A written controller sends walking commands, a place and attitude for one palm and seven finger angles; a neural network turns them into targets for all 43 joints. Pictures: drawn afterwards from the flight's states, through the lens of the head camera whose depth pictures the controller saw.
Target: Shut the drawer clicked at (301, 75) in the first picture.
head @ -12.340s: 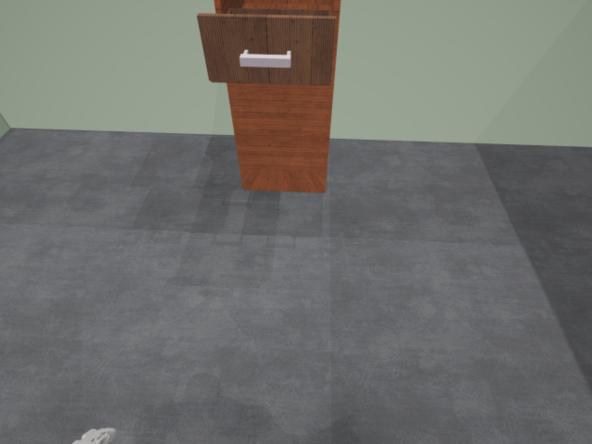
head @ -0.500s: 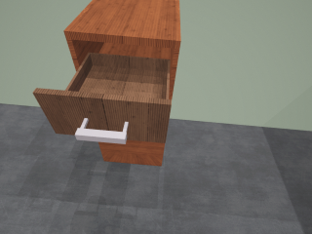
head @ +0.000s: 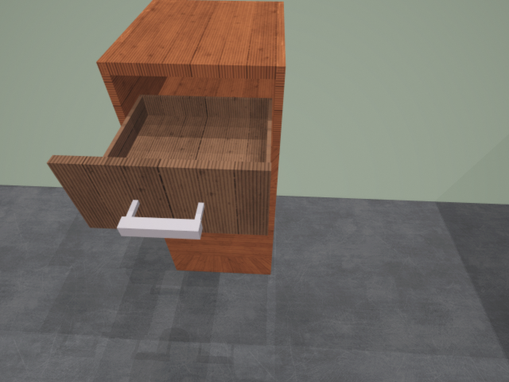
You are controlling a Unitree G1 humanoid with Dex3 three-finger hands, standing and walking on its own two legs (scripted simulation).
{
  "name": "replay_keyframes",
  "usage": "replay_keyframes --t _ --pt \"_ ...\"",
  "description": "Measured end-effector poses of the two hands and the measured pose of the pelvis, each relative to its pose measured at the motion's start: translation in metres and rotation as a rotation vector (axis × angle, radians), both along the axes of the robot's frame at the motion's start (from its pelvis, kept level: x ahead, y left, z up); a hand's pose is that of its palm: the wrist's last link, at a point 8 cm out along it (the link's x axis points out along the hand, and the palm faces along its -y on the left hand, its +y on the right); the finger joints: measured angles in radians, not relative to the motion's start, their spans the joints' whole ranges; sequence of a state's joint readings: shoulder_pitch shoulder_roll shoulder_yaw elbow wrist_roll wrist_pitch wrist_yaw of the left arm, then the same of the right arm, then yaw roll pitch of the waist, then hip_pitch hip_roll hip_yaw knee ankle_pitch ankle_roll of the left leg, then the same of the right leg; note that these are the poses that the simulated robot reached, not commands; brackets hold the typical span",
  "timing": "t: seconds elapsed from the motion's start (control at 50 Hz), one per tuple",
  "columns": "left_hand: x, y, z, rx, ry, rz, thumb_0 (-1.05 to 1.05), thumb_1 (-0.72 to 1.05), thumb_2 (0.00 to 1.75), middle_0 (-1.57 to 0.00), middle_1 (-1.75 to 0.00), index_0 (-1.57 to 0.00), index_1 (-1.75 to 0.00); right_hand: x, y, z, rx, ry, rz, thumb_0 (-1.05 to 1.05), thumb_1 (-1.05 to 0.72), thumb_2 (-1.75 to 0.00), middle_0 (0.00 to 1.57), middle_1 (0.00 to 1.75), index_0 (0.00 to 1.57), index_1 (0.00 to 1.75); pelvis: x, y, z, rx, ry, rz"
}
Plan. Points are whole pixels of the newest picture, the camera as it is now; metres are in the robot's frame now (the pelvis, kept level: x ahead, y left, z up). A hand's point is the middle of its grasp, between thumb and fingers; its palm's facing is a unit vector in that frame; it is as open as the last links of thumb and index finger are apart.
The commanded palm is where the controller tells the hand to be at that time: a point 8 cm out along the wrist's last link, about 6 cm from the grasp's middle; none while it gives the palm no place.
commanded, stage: look again from close up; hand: left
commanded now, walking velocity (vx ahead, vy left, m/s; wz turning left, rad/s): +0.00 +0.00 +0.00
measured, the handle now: (164, 217) +0.37 +0.18 +0.05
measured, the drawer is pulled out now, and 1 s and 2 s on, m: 0.29 0.29 0.29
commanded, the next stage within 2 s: raise the hand and make a fist in 0.10 s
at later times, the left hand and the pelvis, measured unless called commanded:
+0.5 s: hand (173, 337) +0.19 +0.13 +0.01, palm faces +0.00 -1.00 -0.02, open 6.5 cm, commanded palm +0.11 +0.21 -0.02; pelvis +0.01 -0.03 -0.04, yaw +2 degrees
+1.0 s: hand (145, 337) +0.18 +0.16 +0.04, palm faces +0.02 -1.00 -0.08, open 4.0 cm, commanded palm +0.12 +0.21 +0.05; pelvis +0.00 -0.06 -0.04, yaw +3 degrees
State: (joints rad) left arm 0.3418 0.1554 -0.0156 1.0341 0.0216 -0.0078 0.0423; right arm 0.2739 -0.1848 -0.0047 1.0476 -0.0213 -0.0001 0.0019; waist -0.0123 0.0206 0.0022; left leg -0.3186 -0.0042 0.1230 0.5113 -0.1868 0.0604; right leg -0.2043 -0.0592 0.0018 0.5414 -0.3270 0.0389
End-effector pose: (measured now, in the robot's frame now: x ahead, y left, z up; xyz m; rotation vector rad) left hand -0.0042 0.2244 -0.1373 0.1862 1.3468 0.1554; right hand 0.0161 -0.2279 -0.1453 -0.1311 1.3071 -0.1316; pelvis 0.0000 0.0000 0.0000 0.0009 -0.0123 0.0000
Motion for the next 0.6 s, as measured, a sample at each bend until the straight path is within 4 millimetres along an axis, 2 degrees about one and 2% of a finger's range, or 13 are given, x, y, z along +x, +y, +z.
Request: replay_keyframes --t 0.22,0.24,0.26,0.3,0.36,0.4,0.42,0.46,0.5,0.54,0.6 --pt "0.027 -0.013 -0.004 -0.026 -0.005 -0.024 0.00 0.91 0.90 -0.20 -0.30 -0.20 -0.30 0.011 -0.009 0.007 -0.019 0.029 -0.001 0.01 -0.91 -0.89 0.20 0.30 0.20 0.30 0.013 -0.008 0.003 -0.004 0.004 -0.008" --pt "0.036 -0.009 0.002 -0.019 -0.040 0.027 0.01 0.92 0.90 -0.21 -0.30 -0.20 -0.30 0.016 -0.010 0.010 -0.026 0.000 -0.008 0.01 -0.91 -0.89 0.20 0.30 0.20 0.30 0.014 -0.009 0.003 -0.006 0.006 0.000" --pt "0.053 -0.003 0.015 -0.001 -0.143 0.070 0.02 0.94 0.90 -0.21 -0.30 -0.20 -0.31 0.023 -0.012 0.015 -0.043 -0.063 -0.003 0.01 -0.91 -0.89 0.20 0.30 0.20 0.30 0.015 -0.010 0.002 -0.002 0.008 0.005" --pt "0.094 0.005 0.055 0.055 -0.434 0.086 0.03 0.95 0.90 -0.22 -0.31 -0.21 -0.32 0.042 -0.017 0.023 -0.066 -0.213 0.004 0.02 -0.91 -0.89 0.20 0.30 0.20 0.30 0.018 -0.013 0.000 0.010 0.020 0.019" --pt "0.148 0.002 0.116 0.065 -0.823 0.063 0.03 0.95 0.90 -0.24 -0.34 -0.23 -0.34 0.081 -0.025 0.032 -0.077 -0.411 0.035 0.02 -0.91 -0.89 0.20 0.30 0.20 0.30 0.018 -0.015 -0.006 0.004 0.044 0.049" --pt "0.171 -0.007 0.143 0.023 -1.032 0.016 0.02 0.95 0.90 -0.26 -0.37 -0.25 -0.37 0.108 -0.032 0.038 -0.078 -0.518 0.052 0.02 -0.91 -0.89 0.20 0.30 0.20 0.30 0.016 -0.017 -0.012 -0.002 0.074 0.047" --pt "0.177 -0.013 0.150 -0.013 -1.116 -0.015 0.02 0.94 0.90 -0.27 -0.38 -0.27 -0.38 0.122 -0.035 0.041 -0.078 -0.565 0.061 0.02 -0.90 -0.89 0.20 0.30 0.20 0.30 0.014 -0.020 -0.016 -0.002 0.092 0.043" --pt "0.180 -0.026 0.153 -0.100 -1.240 -0.086 0.01 0.94 0.90 -0.30 -0.42 -0.30 -0.42 0.149 -0.041 0.048 -0.081 -0.653 0.084 0.02 -0.90 -0.89 0.20 0.30 0.21 0.30 0.011 -0.025 -0.026 -0.002 0.127 0.034" --pt "0.172 -0.037 0.145 -0.167 -1.294 -0.164 0.00 0.93 0.90 -0.34 -0.45 -0.33 -0.45 0.173 -0.047 0.054 -0.087 -0.730 0.112 0.02 -0.90 -0.89 0.20 0.30 0.21 0.30 0.007 -0.031 -0.037 -0.002 0.151 0.031" --pt "0.157 -0.041 0.132 -0.196 -1.284 -0.194 0.00 0.92 0.90 -0.38 -0.49 -0.37 -0.49 0.194 -0.052 0.060 -0.096 -0.794 0.137 0.02 -0.90 -0.89 0.20 0.30 0.20 0.30 0.004 -0.038 -0.048 0.000 0.166 0.033" --pt "0.129 -0.033 0.118 -0.167 -1.235 -0.133 0.00 0.91 0.90 -0.44 -0.55 -0.43 -0.56 0.217 -0.054 0.066 -0.103 -0.861 0.172 0.02 -0.90 -0.89 0.20 0.30 0.20 0.30 0.002 -0.047 -0.059 -0.008 0.171 0.047"
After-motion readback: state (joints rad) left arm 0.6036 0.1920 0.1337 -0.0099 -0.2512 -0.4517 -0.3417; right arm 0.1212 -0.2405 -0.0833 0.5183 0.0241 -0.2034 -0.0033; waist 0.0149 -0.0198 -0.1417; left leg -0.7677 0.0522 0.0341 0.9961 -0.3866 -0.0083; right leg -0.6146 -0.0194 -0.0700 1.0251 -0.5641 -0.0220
